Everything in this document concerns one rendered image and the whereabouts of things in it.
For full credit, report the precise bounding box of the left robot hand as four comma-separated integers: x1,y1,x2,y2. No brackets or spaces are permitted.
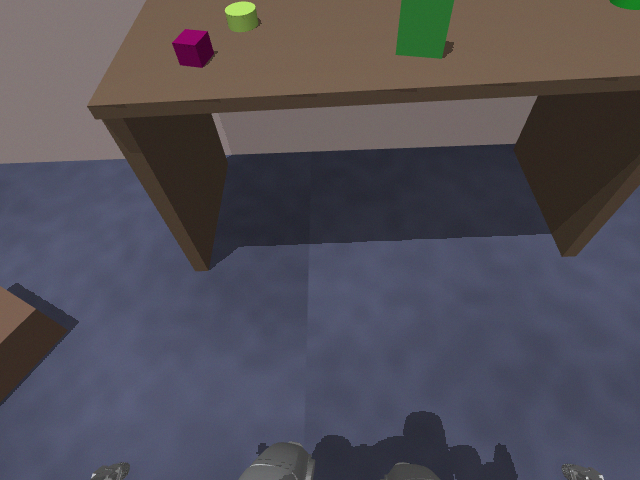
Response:
90,462,130,480

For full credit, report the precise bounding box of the desk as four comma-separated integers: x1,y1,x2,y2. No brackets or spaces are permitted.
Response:
87,0,640,271

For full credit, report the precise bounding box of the right robot hand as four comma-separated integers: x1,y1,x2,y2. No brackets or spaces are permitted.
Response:
561,464,604,480

